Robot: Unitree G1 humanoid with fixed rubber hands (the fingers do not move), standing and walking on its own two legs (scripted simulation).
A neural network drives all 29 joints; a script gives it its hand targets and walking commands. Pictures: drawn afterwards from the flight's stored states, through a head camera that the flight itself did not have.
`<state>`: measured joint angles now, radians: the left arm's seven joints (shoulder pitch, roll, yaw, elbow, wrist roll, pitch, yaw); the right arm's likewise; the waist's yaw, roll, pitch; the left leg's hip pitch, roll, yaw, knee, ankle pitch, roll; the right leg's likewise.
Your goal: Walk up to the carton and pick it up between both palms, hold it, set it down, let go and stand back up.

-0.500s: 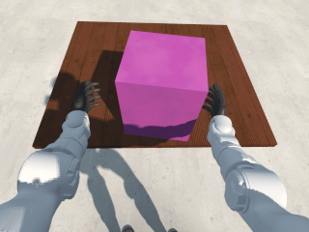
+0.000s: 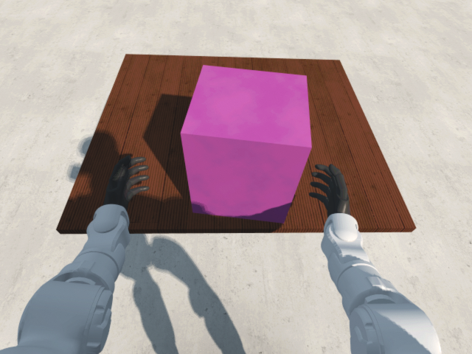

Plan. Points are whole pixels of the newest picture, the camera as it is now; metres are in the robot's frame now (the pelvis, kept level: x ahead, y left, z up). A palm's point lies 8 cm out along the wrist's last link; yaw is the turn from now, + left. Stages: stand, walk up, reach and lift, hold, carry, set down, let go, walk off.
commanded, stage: set down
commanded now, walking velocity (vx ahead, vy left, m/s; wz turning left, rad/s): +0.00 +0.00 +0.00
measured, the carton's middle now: (245, 148) +0.53 -0.01 +0.02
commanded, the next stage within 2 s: none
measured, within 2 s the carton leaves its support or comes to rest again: neither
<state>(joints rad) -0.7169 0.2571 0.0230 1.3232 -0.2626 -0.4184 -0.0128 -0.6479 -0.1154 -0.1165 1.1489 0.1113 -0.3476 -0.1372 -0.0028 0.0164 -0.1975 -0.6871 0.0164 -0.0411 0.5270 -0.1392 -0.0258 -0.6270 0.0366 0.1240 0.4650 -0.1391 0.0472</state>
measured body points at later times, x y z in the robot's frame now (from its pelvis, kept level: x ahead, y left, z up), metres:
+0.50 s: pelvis +0.00 +0.00 +0.01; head +0.02 +0.01 +0.46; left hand +0.33 +0.23 +0.01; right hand +0.33 -0.20 +0.02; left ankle +0.06 +0.12 -0.73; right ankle +0.04 -0.15 -0.73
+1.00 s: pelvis +0.02 +0.00 +0.01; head -0.02 +0.01 +0.46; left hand +0.24 +0.23 +0.01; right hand +0.25 -0.22 +0.02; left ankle +0.06 +0.12 -0.73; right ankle +0.04 -0.15 -0.73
